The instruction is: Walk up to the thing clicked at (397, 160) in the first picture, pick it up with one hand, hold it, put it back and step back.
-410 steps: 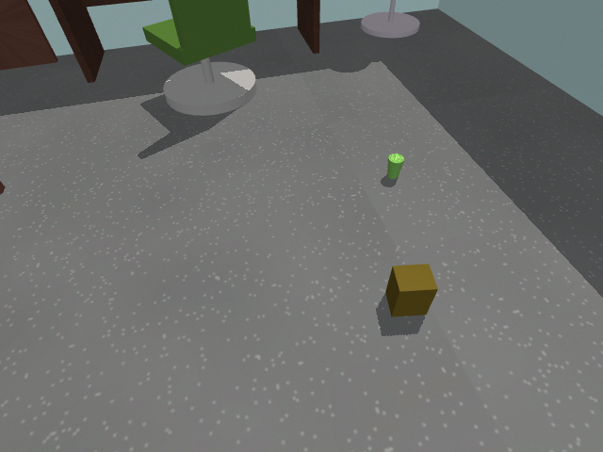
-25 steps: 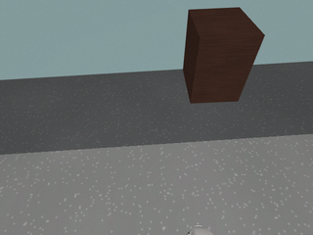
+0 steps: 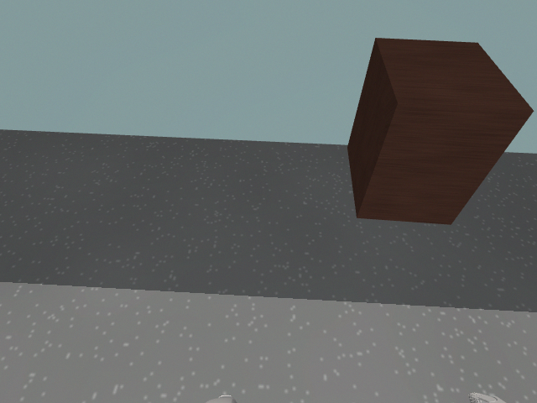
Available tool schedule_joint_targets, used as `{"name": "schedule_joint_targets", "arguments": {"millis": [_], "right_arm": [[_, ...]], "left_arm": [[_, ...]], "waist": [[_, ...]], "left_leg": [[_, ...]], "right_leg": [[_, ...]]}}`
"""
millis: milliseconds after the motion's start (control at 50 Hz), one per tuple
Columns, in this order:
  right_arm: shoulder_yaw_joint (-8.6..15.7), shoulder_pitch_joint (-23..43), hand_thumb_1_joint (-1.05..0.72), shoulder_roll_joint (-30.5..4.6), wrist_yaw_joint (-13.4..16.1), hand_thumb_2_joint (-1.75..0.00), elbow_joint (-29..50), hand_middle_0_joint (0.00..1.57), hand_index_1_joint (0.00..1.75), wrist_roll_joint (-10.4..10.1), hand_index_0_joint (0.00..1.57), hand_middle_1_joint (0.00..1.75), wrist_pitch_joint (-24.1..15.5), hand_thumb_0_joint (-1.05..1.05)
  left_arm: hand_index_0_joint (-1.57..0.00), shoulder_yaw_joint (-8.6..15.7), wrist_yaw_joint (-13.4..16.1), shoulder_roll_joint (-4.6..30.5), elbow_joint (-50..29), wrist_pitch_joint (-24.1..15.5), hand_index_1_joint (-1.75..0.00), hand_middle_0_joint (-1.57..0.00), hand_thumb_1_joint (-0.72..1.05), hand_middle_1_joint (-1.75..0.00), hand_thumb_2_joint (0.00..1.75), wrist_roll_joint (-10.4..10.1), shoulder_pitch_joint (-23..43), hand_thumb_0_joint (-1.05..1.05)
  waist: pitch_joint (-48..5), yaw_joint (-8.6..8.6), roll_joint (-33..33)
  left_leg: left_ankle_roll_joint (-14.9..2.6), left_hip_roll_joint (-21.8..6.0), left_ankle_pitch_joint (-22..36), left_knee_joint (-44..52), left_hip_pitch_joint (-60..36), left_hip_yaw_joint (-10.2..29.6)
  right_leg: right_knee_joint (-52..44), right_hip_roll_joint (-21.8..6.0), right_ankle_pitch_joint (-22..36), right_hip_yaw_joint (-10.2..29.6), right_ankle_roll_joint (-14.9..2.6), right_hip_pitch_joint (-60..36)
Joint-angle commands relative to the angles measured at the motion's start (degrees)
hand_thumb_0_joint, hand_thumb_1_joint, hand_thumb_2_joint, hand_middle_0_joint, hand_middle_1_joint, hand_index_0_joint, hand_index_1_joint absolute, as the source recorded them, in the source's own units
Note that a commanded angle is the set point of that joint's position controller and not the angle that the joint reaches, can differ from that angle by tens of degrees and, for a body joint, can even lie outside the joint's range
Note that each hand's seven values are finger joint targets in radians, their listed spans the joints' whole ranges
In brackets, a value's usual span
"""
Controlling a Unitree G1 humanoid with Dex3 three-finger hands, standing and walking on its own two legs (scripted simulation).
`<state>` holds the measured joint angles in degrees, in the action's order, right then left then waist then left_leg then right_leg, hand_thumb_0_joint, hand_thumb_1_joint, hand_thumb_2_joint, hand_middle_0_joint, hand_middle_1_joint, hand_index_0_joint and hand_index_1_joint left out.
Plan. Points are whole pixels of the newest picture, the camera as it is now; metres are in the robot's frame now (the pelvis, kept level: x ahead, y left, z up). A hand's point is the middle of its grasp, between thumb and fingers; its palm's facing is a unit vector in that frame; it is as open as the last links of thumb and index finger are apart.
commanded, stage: walk up
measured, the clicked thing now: out of the picture +0.16 +1.38 -0.69
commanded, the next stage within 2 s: none
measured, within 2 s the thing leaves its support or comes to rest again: neither
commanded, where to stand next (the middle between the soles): +0.62 -0.01 m, yaw -2 degrees
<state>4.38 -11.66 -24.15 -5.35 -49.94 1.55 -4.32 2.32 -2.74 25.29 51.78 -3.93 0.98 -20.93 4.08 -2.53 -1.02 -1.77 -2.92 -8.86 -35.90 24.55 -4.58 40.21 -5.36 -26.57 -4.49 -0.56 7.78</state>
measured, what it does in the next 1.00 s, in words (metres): walks ahead: right foot, then left foot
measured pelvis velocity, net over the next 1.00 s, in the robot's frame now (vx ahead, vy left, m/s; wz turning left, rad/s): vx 0.40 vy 0.02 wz -0.03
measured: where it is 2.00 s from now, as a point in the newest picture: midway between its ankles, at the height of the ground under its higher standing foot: (278, 304)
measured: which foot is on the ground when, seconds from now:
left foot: down 0.00-0.46, up 0.48-0.82, down 0.84-1.00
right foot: down 0.00-0.00, up 0.02-0.42, down 0.44-0.86, up 0.88-1.00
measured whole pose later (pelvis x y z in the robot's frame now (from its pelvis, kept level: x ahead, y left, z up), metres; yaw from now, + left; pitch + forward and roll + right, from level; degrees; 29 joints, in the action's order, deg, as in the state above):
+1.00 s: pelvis +0.40 +0.02 +0.02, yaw -2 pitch -3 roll -1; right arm 2.8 -17.1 -22.1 -3.0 -48.9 0.3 -5.2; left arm 1.9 -1.9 25.8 52.3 -2.0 0.2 -17.6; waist 4.6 0.5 -3.7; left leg -2.2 -1.5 -13.6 -32.0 15.8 -5.4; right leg 61.3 -1.6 -21.2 2.2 -2.4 24.4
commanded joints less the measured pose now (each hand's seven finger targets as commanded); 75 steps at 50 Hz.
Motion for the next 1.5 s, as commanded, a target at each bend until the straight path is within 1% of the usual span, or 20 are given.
{"name": "schedule_joint_targets", "arguments": {"millis": [0, 100, 320, 380, 400, 420, 440, 560, 720, 800, 820, 840, 860, 960, 1080, 1240, 1280, 1300, 1400, 1480], "right_arm": [[6.3, -11.9, -0.9, -20.6, 2.7, -0.9, 2.5, 0.2, 0.3, -2.5, 0.2, 0.3, -1.2, 0.0], [3.0, -4.2, -0.9, -13.8, 3.1, -0.9, 4.1, 0.2, 0.3, -1.7, 0.2, 0.3, -1.9, 0.0], [3.2, -6.2, -0.9, -14.7, 2.8, -0.9, 5.3, 0.2, 0.3, -1.5, 0.2, 0.3, -1.4, 0.0], [2.5, -6.1, -0.9, -13.3, 3.2, -0.9, 5.9, 0.2, 0.3, -1.5, 0.2, 0.3, -0.7, 0.0], [1.4, -7.9, -0.9, -10.8, 3.3, -0.9, 5.9, 0.2, 0.3, -1.4, 0.2, 0.3, -0.7, 0.0], [0.1, -9.7, -0.9, -7.4, 3.3, -0.9, 7.2, 0.2, 0.3, -1.5, 0.2, 0.3, -0.9, 0.0], [0.8, -9.2, -0.9, -10.4, 3.5, -0.9, 6.6, 0.2, 0.3, -1.8, 0.2, 0.3, -0.4, 0.0], [1.4, -10.8, -0.9, -11.1, 2.7, -0.9, 1.6, 0.2, 0.3, -1.7, 0.2, 0.3, 1.1, 0.0], [2.4, -3.9, -0.9, -10.0, 1.1, -0.9, 3.5, 0.2, 0.3, -0.4, 0.2, 0.3, 0.3, 0.0], [3.7, -11.5, -0.9, -11.8, 1.9, -0.9, 0.9, 0.2, 0.3, -0.1, 0.2, 0.3, -0.7, 0.0], [4.7, -18.1, -0.9, -15.4, 2.8, -0.9, -0.6, 0.2, 0.3, 0.1, 0.2, 0.3, -1.2, 0.0], [5.5, -17.7, -0.9, -20.1, 3.2, -0.9, 1.3, 0.2, 0.3, 0.1, 0.2, 0.3, -1.8, 0.0], [5.7, -15.8, -0.9, -20.7, 3.2, -0.9, 2.1, 0.2, 0.3, -1.6, 0.2, 0.3, -1.5, 0.0], [2.9, -8.2, -0.9, -13.7, 4.1, -0.9, 4.0, 0.2, 0.3, -1.6, 0.2, 0.3, -1.9, 0.0], [3.2, -8.8, -0.9, -14.7, 3.9, -0.9, 5.4, 0.2, 0.3, -1.3, 0.2, 0.3, -1.6, 0.0], [1.4, -6.8, -0.9, -11.2, 4.0, -0.9, 6.4, 0.2, 0.3, -1.7, 0.2, 0.3, 0.6, 0.0], [-1.1, -11.1, -0.9, -4.6, 4.2, -0.9, 7.4, 0.2, 0.3, -2.0, 0.2, 0.3, 0.5, 0.0], [0.7, -10.4, -0.9, -10.5, 4.9, -0.9, 5.9, 0.2, 0.3, -1.8, 0.2, 0.3, 1.5, 0.0], [0.6, -11.0, -0.9, -9.8, 5.0, -0.9, 1.4, 0.2, 0.3, -1.8, 0.2, 0.3, 1.9, 0.0], [0.3, -9.0, -0.9, -7.7, 5.3, -0.9, -1.1, 0.2, 0.3, -1.5, 0.2, 0.3, 2.0, 0.0]], "left_arm": [[-0.2, 2.9, 2.0, 13.8, -5.3, -1.4, -0.3, -0.2, 0.9, -0.3, 0.9, -1.0, 2.9, 0.0], [-0.2, 3.0, 0.3, 11.6, -1.2, -0.6, -0.3, -0.2, 0.9, -0.3, 0.9, -1.2, -1.8, 0.0], [-0.2, 3.3, -1.6, 8.3, -4.0, -0.7, -0.3, -0.2, 0.9, -0.3, 0.9, -0.5, 10.3, 0.0], [-0.2, 4.1, -0.7, 9.5, -1.9, -1.4, -0.3, -0.2, 0.9, -0.3, 0.9, -0.3, 4.8, 0.0], [-0.2, 5.1, 0.0, 11.6, -0.6, -1.9, -0.3, -0.2, 0.9, -0.3, 0.9, -0.1, -0.7, 0.0], [-0.2, 6.8, 0.8, 16.7, -0.5, -2.3, -0.3, -0.2, 0.9, -0.3, 0.9, 0.2, -6.8, 0.0], [-0.2, 7.1, 1.0, 20.1, -1.0, -2.2, -0.3, -0.2, 0.9, -0.3, 0.9, -0.7, -6.3, 0.0], [-0.2, 4.7, 1.4, 13.1, -5.2, -2.1, -0.3, -0.2, 0.9, -0.3, 0.9, -1.0, 4.4, 0.0], [-0.2, 5.0, 0.7, 14.7, -7.4, -2.0, -0.3, -0.2, 0.9, -0.3, 0.9, -0.4, 5.0, 0.0], [-0.2, 3.5, 0.7, 12.3, -7.7, -1.3, -0.3, -0.2, 0.9, -0.3, 0.9, -0.2, 6.6, 0.0], [-0.2, 2.4, 0.8, 8.6, -8.0, -1.4, -0.3, -0.2, 0.9, -0.3, 0.9, 0.0, 4.8, 0.0], [-0.2, 1.7, 0.8, 5.3, -7.9, -1.0, -0.3, -0.2, 0.9, -0.3, 0.9, -1.3, 1.5, 0.0], [-0.2, 3.0, 2.0, 11.9, -6.4, -0.5, -0.3, -0.2, 0.9, -0.3, 0.9, -0.8, 3.9, 0.0], [-0.2, 2.9, 1.1, 11.0, -2.4, 0.2, -0.3, -0.2, 0.9, -0.3, 0.9, -1.2, -0.4, 0.0], [-0.2, 3.0, -0.5, 9.4, -4.8, 0.6, -0.3, -0.2, 0.9, -0.3, 0.9, -0.4, 5.8, 0.0], [-0.2, 3.4, 1.1, 8.5, -2.1, -1.0, -0.3, -0.2, 0.9, -0.3, 0.9, -0.1, 2.4, 0.0], [-0.2, 5.6, 2.3, 15.9, -2.5, -1.8, -0.3, -0.2, 0.9, -0.3, 0.9, 0.2, -3.2, 0.0], [-0.2, 5.7, 2.3, 17.8, -3.0, -1.3, -0.3, -0.2, 0.9, -0.3, 0.9, -0.7, -1.7, 0.0], [-0.2, 3.4, 3.1, 12.6, -5.1, -0.5, -0.3, -0.2, 0.9, -0.3, 0.9, -0.5, 6.1, 0.0], [-0.2, 2.5, 3.4, 11.4, -5.0, 0.5, -0.3, -0.2, 0.9, -0.3, 0.9, -0.3, 9.5, 0.0]], "waist": [[-6.9, 7.8, 8.5], [-1.8, 2.63, 9.8], [-0.4, 4.36, 7.3], [-4.6, 0.72, 2.6], [-8.3, -1.78, -3.4], [-12.6, -3.89, -14.5], [-10.6, -3.73, -14.1], [-2.7, 2.12, -8.3], [-0.3, 1.04, -8.1], [-3.1, 7.0, -0.7], [-7.2, 10.08, 11.8], [-6.0, 8.26, 22.0], [-3.8, 8.03, 13.3], [-1.5, 3.08, 9.1], [0.6, 4.72, 9.2], [-4.1, 0.97, 2.5], [-10.4, -0.94, -16.2], [-8.2, -1.29, -11.6], [-4.5, 2.6, -8.7], [-7.0, 2.86, -9.3]], "left_leg": [[-13.3, -22.5, -26.6, 23.4, -25.6, 41.5], [-9.04, -13.2, -6.0, 22.7, -14.2, 14.0], [-8.93, -11.4, 0.0, 19.5, -15.7, 6.4], [-6.3, -9.5, 5.9, 6.8, -12.3, 3.3], [-4.91, -5.9, 6.1, -5.2, -8.2, 0.4], [-2.4, -0.9, -6.3, -21.6, 1.8, -2.0], [-0.96, 4.1, -20.9, -28.5, 13.1, 1.1], [0.56, -2.2, -11.0, -21.6, 5.3, 6.3], [1.92, -2.5, -3.3, -2.2, -2.2, 2.1], [0.11, 1.4, -5.6, 3.3, -19.5, -0.8], [-2.55, -4.4, -15.7, 10.6, -27.6, 10.2], [-7.39, -18.9, -22.7, 22.6, -31.1, 39.0], [-11.23, -22.4, -21.3, 23.1, -25.5, 43.4], [-7.93, -12.9, 3.2, 20.2, -16.6, 14.9], [-11.14, -12.7, -3.0, 22.4, -16.4, 10.7], [-5.78, -6.7, 11.1, 1.5, -9.2, 2.8], [-1.07, 1.8, -16.9, -21.2, 4.1, -0.6], [-0.89, 2.6, -25.2, -26.3, 7.9, 3.7], [0.85, -0.8, -18.8, -19.1, 2.0, 5.8], [1.59, 0.9, -10.2, -3.8, -8.5, 2.5]], "right_leg": [[31.9, 3.9, -1.3, 9.3, -3.18, 32.4], [19.2, -1.1, 9.6, 7.5, -0.78, 24.0], [-7.2, 1.3, 19.7, 0.9, -0.56, 16.4], [-11.8, 4.1, 18.3, -0.2, -1.83, 1.6], [-13.9, 3.2, 14.1, 1.9, -3.03, -8.3], [-18.0, -9.8, 6.7, 21.1, -6.44, -16.9], [-25.5, -19.4, 4.4, 41.7, -13.19, -19.1], [-24.4, -8.9, 16.7, 14.2, -11.82, 1.4], [-24.7, -9.4, 0.7, 11.0, -11.8, 9.7], [-10.3, -6.0, 6.3, 6.5, -8.29, 17.0], [9.3, -2.1, 14.2, 2.7, -5.66, 20.9], [23.1, 8.5, -1.0, 1.2, -1.78, 34.5], [27.2, 5.2, -4.1, 8.1, -2.75, 33.7], [19.8, 0.7, 8.6, 9.1, -1.11, 24.5], [6.0, -0.7, 12.7, 4.6, 0.5, 23.8], [-13.3, 5.5, 19.7, -0.1, -1.55, -0.6], [-19.8, -13.7, 18.9, 27.2, -7.91, -13.3], [-22.3, -18.9, 15.3, 37.2, -15.4, -9.7], [-17.4, -9.9, 30.1, 14.8, -12.9, 3.0], [-10.7, -8.5, 38.2, 9.7, -11.44, 9.2]]}}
